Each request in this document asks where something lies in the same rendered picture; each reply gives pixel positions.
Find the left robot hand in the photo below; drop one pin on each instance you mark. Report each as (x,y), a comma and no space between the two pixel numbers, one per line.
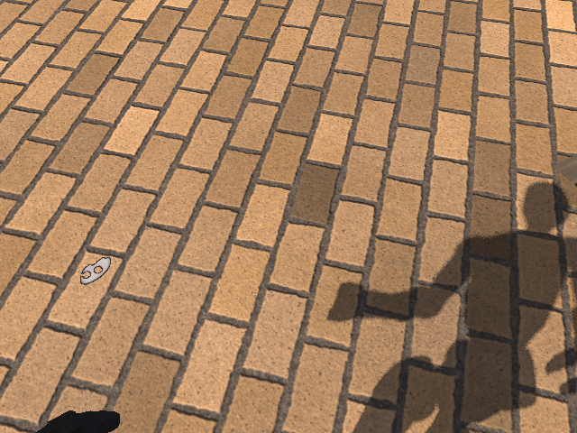
(86,422)

